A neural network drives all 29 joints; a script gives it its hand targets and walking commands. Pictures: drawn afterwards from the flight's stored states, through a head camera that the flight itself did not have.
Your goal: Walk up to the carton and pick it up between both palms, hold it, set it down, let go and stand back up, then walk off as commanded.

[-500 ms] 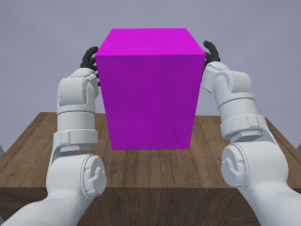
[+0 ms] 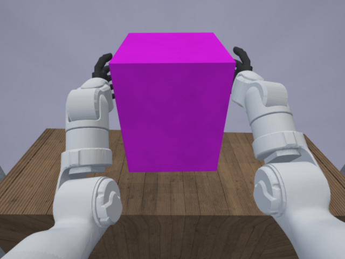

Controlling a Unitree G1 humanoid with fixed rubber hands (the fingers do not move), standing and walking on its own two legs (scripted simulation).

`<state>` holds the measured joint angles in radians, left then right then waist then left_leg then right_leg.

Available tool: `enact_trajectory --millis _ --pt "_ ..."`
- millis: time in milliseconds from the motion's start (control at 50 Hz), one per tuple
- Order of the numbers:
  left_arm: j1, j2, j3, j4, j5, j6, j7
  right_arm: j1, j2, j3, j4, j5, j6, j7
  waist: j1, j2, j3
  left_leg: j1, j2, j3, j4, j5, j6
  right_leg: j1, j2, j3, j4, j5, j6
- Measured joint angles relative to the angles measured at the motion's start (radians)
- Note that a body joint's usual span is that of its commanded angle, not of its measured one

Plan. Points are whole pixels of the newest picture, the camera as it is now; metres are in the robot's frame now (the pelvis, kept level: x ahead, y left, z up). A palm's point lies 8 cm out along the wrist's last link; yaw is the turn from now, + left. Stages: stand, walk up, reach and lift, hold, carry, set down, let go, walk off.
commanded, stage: hold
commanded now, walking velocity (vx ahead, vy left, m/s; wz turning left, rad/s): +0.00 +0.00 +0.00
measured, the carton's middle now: (171, 100) +0.40 +0.02 +0.26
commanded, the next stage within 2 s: none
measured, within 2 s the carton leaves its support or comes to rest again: neither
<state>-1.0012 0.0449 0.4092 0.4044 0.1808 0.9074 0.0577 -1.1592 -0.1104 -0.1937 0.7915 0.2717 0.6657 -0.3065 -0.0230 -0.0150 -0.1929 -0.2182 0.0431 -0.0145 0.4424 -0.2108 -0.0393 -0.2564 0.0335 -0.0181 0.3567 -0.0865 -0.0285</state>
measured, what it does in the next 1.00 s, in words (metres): stands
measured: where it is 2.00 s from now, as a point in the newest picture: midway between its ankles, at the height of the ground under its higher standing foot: outside the picture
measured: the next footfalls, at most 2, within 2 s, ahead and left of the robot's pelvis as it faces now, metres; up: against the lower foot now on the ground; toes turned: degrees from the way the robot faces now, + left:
none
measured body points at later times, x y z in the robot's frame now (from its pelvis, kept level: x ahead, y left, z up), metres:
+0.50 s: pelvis +0.00 +0.00 +0.00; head -0.08 +0.01 +0.44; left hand +0.38 +0.17 +0.30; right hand +0.40 -0.12 +0.32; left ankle +0.02 +0.14 -0.74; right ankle +0.07 -0.10 -0.74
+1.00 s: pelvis +0.00 +0.00 +0.00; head -0.08 +0.01 +0.44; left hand +0.38 +0.17 +0.30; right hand +0.40 -0.12 +0.32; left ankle +0.02 +0.14 -0.74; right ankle +0.07 -0.10 -0.74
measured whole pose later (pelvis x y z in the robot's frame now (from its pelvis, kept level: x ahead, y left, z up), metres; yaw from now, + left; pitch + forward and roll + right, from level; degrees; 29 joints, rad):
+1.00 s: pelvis +0.00 +0.00 +0.00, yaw +0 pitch -1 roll -1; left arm -1.00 0.04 0.41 0.40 0.18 0.91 0.06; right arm -1.16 -0.11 -0.19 0.79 0.27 0.67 -0.31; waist -0.02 -0.01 -0.19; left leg -0.22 0.04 -0.02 0.44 -0.21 -0.04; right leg -0.26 0.03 -0.02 0.36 -0.09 -0.03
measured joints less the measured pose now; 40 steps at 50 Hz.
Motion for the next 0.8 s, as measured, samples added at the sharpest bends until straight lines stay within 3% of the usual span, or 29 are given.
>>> enact_trajectory --millis 800 --pt "0.0 0.0 0.0 0.0 0.0 0.0 0.001 0.0 0.0 0.0 0.0 0.001 0.003 0.0 0.0 0.0 0.0 0.0 -0.001 -0.002 0.0 0.0 0.0 0.001 0.0 0.0 0.0 0.0 0.0"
